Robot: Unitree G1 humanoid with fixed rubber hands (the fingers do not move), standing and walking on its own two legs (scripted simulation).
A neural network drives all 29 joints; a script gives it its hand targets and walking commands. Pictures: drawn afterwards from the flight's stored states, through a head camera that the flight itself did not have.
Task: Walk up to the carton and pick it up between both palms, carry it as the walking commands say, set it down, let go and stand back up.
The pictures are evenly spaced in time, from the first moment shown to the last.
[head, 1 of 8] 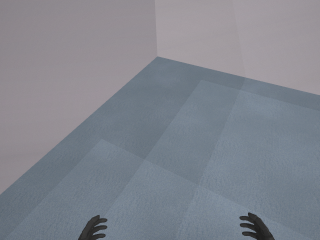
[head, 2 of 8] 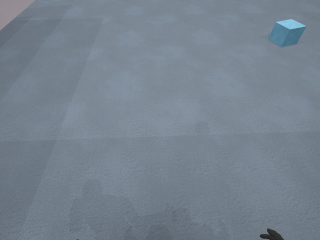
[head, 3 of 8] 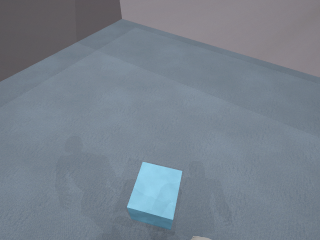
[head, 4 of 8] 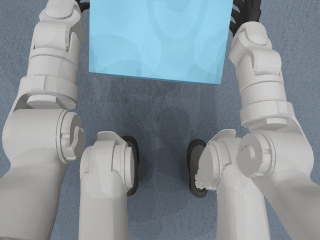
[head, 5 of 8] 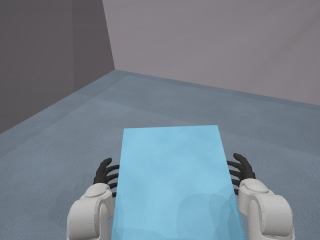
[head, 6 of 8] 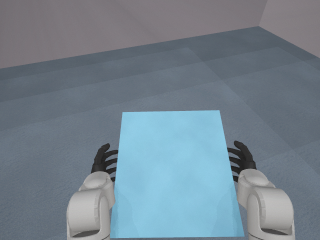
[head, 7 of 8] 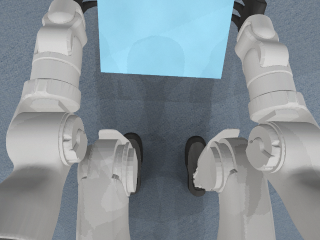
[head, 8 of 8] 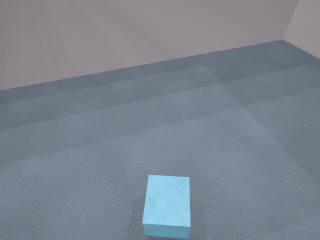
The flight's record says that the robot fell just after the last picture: no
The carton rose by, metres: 0.70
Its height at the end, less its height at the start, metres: +0.00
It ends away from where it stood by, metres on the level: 2.39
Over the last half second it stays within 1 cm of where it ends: yes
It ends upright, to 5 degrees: yes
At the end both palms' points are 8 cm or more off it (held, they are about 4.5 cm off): yes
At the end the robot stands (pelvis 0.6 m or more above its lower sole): yes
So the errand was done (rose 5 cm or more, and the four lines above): yes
